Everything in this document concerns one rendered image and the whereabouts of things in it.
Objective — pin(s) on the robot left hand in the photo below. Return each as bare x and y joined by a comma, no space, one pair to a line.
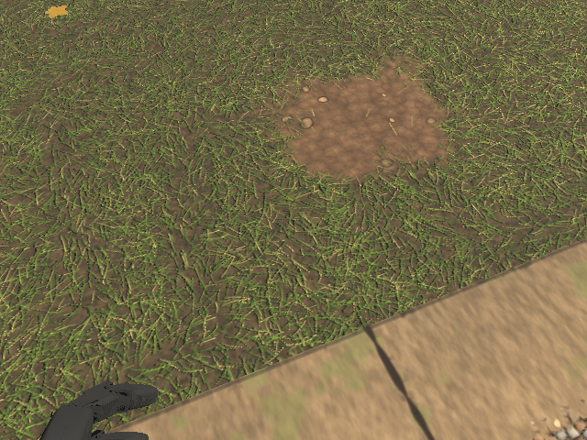
75,420

